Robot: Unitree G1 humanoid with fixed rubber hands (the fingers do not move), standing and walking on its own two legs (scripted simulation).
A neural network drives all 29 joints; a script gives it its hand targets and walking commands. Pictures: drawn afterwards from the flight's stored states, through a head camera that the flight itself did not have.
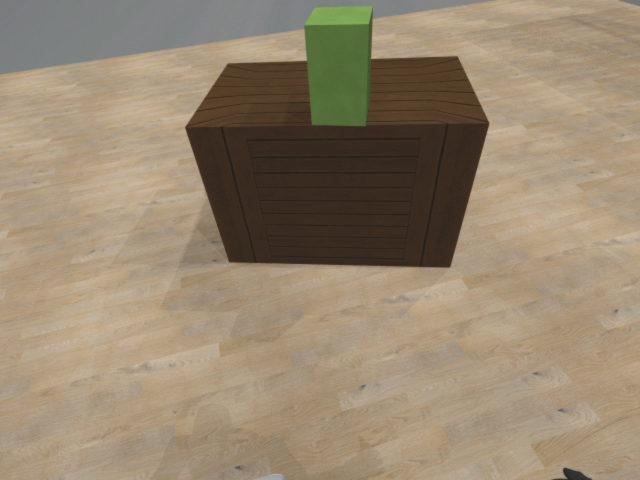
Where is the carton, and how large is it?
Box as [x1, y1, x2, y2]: [304, 6, 372, 125]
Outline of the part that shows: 372,6 316,7 314,8 306,21 304,28 312,124 365,125 369,101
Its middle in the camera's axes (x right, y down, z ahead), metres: +0.07 -0.53 +1.18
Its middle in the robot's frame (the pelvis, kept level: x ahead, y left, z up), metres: +1.24 -0.02 +0.03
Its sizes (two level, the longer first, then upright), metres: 0.173 0.172 0.289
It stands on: a pedestal, 0.66 m high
